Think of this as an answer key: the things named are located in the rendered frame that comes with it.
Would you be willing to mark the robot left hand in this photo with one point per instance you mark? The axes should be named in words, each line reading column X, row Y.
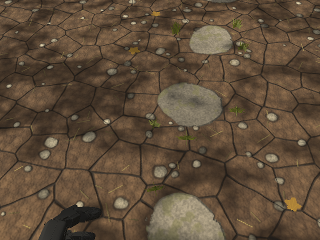
column 57, row 228

